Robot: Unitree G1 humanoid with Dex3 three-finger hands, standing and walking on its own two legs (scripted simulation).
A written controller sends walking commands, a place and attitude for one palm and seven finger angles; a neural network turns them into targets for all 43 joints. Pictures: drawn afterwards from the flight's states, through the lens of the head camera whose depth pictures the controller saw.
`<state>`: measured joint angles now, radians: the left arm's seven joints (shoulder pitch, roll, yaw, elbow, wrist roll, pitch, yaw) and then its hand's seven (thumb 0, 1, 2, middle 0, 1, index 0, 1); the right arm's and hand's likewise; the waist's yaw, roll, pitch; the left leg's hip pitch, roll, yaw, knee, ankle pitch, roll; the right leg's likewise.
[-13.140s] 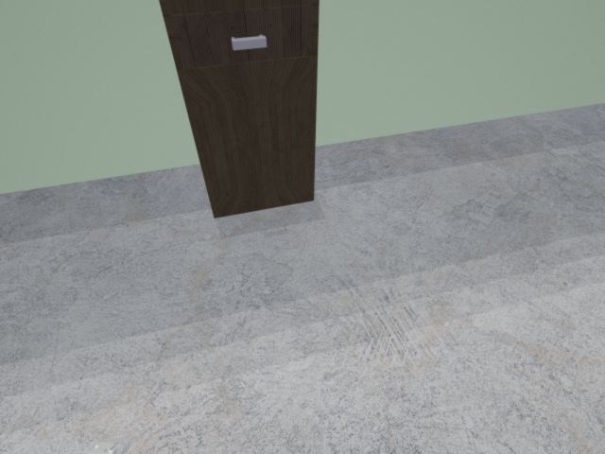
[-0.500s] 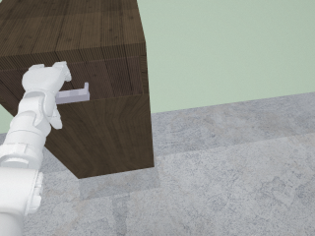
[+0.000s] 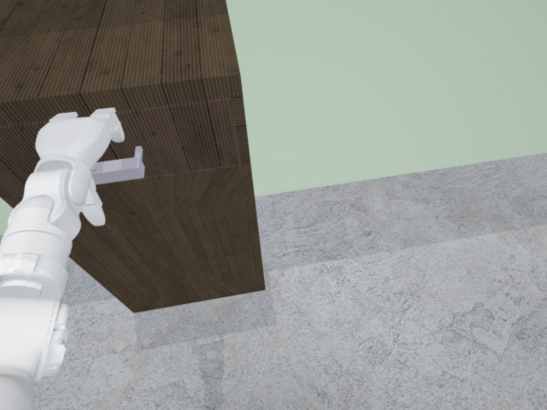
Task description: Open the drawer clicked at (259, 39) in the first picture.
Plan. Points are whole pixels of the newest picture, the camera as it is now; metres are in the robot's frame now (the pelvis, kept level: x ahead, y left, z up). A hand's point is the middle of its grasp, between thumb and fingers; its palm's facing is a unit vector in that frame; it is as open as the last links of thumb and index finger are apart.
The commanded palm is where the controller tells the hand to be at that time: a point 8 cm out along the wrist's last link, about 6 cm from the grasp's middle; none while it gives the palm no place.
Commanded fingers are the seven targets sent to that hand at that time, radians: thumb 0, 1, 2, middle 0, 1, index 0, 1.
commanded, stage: move the hooked fingers above the handle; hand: left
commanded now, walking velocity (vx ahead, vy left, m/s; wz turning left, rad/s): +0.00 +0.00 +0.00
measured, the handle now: (111, 162) +0.52 +0.29 +0.04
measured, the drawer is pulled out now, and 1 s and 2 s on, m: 0.00 0.00 0.00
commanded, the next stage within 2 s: none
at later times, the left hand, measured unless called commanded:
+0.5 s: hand (99, 170) +0.45 +0.27 +0.10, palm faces -0.06 +0.00 -1.00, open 13.8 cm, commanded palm +0.44 +0.28 +0.16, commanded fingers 0.00 -0.50 0.30 -0.30 -1.20 -0.30 -1.20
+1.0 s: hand (103, 169) +0.45 +0.26 +0.10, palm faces +0.01 -0.02 -1.00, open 13.8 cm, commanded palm +0.43 +0.28 +0.16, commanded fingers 0.00 -0.50 0.30 -0.30 -1.20 -0.30 -1.20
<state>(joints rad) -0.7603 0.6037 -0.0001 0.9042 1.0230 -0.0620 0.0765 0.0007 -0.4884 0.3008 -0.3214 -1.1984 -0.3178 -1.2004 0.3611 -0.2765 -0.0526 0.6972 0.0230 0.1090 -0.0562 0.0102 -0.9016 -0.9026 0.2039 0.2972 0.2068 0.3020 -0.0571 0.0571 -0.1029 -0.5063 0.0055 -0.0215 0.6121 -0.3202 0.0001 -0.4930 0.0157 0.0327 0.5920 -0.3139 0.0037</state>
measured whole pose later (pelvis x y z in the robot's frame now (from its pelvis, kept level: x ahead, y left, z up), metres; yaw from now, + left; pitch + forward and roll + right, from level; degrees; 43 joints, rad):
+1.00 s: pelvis +0.00 +0.01 +0.00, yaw +1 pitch +11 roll -1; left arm -0.74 0.56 -0.04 0.82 1.03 -0.11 0.12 0.00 -0.49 0.30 -0.32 -1.20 -0.32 -1.20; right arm 0.32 -0.27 -0.05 0.70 0.02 0.09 -0.06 0.01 -0.90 -0.90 0.20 0.30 0.21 0.30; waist -0.05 0.04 -0.09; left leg -0.50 -0.01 -0.04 0.63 -0.33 0.01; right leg -0.47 0.00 0.02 0.60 -0.32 0.01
